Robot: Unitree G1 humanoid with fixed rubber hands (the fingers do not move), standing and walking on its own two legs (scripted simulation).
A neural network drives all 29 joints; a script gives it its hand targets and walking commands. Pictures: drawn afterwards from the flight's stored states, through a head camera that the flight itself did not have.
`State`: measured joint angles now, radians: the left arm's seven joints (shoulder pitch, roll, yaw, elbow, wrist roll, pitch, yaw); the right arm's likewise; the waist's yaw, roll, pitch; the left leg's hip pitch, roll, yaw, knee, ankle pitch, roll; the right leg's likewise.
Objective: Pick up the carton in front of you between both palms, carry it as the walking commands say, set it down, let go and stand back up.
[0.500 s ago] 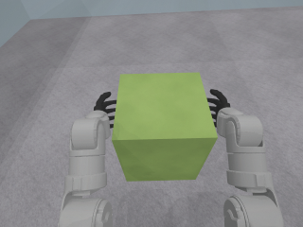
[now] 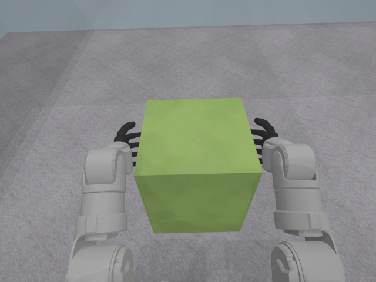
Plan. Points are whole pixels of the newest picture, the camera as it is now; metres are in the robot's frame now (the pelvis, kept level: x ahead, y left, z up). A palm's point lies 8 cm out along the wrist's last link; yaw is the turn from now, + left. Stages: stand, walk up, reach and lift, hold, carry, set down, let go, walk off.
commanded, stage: carry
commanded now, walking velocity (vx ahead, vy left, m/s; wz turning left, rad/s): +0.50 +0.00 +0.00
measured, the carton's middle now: (195, 168) +0.36 +0.00 +0.04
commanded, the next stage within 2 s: none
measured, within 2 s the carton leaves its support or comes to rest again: neither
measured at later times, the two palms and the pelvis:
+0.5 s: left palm (147, 68) +0.64 +0.13 +0.13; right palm (251, 64) +0.65 -0.17 +0.13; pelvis +0.33 -0.03 +0.01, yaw +1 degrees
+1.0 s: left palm (149, 35) +0.91 +0.16 +0.11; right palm (230, 33) +0.92 -0.14 +0.11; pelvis +0.66 +0.00 +0.01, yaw +1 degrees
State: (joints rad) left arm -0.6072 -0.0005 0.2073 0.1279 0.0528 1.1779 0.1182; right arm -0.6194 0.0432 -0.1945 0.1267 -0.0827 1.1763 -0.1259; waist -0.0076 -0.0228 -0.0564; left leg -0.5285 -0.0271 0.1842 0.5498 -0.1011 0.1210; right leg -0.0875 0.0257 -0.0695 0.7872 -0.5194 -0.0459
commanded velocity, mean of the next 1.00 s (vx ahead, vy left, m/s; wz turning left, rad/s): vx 0.50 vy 0.00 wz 0.00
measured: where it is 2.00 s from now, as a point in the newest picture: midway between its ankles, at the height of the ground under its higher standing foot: (190, 143)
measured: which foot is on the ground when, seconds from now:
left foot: down 0.00-0.48, up 0.50-0.98, down 1.00-1.00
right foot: up 0.00-0.46, down 0.48-1.00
